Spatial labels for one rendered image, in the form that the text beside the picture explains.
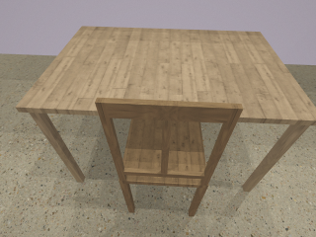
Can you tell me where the table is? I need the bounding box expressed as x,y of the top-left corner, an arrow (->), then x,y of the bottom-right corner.
15,26 -> 316,193

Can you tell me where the chair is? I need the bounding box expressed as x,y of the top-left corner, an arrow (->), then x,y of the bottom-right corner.
95,97 -> 244,217

